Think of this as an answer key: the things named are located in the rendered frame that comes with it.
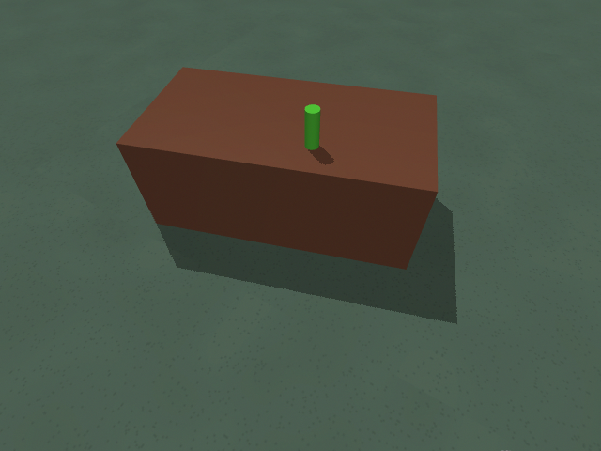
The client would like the can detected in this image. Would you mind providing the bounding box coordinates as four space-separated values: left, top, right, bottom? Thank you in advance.
304 104 320 150

